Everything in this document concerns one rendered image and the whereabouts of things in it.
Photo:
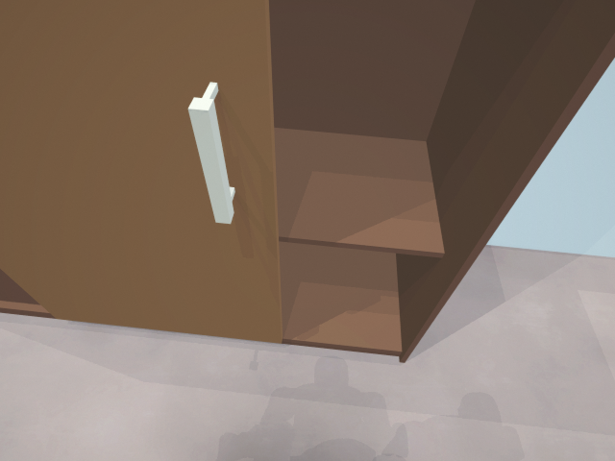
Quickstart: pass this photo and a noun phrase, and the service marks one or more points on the handle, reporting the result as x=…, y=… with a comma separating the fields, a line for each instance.
x=206, y=130

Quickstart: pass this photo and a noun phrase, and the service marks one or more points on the wardrobe door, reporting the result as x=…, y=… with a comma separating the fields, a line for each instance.
x=10, y=291
x=105, y=215

